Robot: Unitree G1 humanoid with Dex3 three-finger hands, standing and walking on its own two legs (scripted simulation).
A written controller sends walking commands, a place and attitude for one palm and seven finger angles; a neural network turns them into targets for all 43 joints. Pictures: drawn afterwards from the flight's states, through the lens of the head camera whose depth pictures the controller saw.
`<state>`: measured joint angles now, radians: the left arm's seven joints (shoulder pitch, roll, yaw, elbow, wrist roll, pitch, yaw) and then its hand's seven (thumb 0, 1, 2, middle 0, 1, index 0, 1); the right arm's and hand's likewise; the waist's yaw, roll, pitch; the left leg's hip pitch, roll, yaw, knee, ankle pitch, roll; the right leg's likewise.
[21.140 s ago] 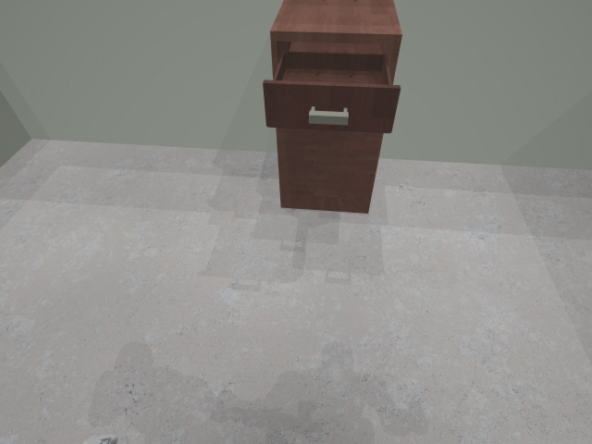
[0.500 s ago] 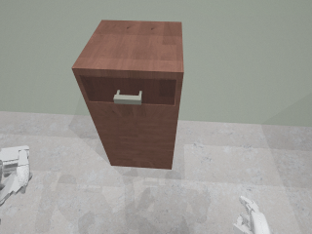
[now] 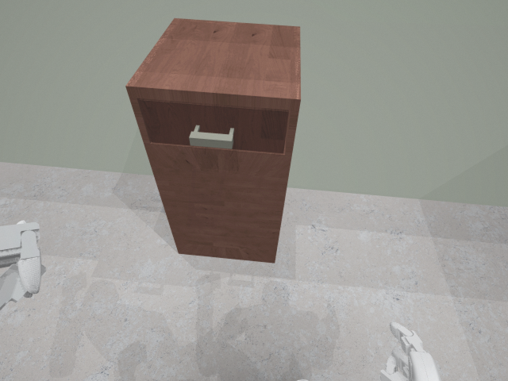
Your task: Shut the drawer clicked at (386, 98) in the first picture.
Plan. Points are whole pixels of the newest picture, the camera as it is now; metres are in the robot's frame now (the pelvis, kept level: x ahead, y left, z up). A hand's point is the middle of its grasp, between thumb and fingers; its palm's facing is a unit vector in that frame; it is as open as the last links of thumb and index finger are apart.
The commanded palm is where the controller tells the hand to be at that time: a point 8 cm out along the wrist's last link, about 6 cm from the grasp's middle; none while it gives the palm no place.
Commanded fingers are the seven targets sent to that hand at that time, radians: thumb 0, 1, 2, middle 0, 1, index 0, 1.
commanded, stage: step back with the hand held close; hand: left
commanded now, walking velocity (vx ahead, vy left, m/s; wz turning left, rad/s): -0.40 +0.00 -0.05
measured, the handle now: (213, 135) +0.70 +0.13 -0.04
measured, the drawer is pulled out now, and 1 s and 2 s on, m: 0.00 0.00 0.00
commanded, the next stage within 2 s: stop stepping back and stand still in 0.48 s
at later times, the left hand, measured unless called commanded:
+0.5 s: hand out of the picture +0.12 +0.23 +0.18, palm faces +0.40 -0.79 -0.46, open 3.3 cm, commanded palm +0.05 +0.27 +0.19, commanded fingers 0.00 0.90 0.90 -1.40 -1.60 -1.40 -1.60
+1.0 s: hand out of the picture +0.07 +0.25 +0.17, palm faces +0.39 -0.85 -0.35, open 3.3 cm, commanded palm -0.01 +0.29 +0.19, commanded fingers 0.00 0.90 0.90 -1.40 -1.60 -1.40 -1.60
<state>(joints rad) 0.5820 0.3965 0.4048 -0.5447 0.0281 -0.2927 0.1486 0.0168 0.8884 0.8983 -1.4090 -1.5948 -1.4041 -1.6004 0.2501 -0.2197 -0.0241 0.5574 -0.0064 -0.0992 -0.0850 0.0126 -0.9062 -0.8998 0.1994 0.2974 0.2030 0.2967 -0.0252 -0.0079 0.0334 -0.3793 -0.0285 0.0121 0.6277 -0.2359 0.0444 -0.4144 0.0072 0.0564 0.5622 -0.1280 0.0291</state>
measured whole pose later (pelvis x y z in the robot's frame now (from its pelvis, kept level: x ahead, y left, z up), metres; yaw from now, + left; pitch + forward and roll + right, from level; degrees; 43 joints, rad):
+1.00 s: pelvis -0.15 +0.02 +0.01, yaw -3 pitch -2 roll -1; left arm 0.50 0.35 0.36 -0.49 0.00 -0.19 0.17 0.02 0.89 0.90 -1.41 -1.60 -1.41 -1.60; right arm 0.24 -0.17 0.02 0.65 -0.01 -0.14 -0.09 0.01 -0.91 -0.90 0.20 0.30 0.20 0.30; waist -0.02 -0.05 -0.01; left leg -0.31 -0.01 0.01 0.50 -0.17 0.03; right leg -0.34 0.02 0.01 0.74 -0.41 0.00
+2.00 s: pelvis -0.15 +0.02 +0.02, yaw -2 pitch -2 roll -1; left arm 0.38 0.18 -0.01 1.17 0.01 0.01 0.02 0.01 0.91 0.90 -0.49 -0.63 -0.48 -0.62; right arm 0.31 -0.16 -0.01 1.11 -0.02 0.03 -0.03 0.00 -0.92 -0.90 0.20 0.30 0.20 0.30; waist 0.01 0.02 0.06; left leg -0.25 -0.01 0.02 0.42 -0.14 0.03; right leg -0.17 0.01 -0.06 0.42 -0.22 -0.02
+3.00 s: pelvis -0.14 +0.01 +0.02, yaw -3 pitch -2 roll +0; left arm 0.29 0.12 0.00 1.15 0.01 -0.01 0.03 0.01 0.91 0.90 -0.20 -0.30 -0.20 -0.30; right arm 0.28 -0.12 -0.02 1.14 -0.02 0.01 -0.04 0.01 -0.92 -0.90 0.19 0.30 0.20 0.30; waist -0.01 0.01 0.05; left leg -0.22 0.00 0.02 0.41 -0.16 0.01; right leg -0.14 0.03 -0.05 0.41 -0.24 -0.04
